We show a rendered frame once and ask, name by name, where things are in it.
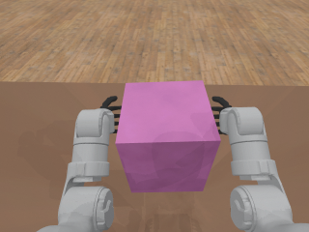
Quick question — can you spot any left robot upper arm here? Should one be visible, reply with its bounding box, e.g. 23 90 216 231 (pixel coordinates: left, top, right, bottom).
37 186 114 232

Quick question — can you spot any left robot hand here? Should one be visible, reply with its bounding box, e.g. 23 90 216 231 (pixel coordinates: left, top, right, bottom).
100 96 122 133

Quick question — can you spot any right robot hand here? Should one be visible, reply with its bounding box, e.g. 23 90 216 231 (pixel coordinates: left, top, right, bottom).
211 96 232 135

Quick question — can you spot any right robot upper arm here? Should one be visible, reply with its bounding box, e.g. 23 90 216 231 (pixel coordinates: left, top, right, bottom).
230 185 309 232

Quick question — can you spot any robot right forearm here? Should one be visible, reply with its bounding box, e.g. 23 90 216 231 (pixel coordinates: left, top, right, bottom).
219 106 293 220

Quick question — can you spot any carton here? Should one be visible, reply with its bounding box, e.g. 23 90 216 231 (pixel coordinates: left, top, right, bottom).
115 80 221 193

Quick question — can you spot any robot left forearm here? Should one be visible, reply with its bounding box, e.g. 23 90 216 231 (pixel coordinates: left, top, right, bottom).
58 108 115 222

